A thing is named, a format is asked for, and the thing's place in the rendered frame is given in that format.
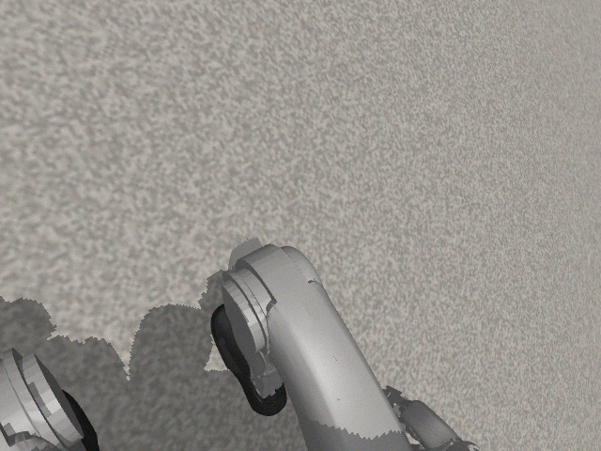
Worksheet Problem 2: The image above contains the right robot hand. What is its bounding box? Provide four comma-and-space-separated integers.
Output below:
382, 385, 462, 451

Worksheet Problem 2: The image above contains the right robot foot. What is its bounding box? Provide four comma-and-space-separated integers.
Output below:
210, 303, 286, 416

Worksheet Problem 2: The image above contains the left robot foot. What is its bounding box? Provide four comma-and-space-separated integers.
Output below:
62, 390, 100, 451

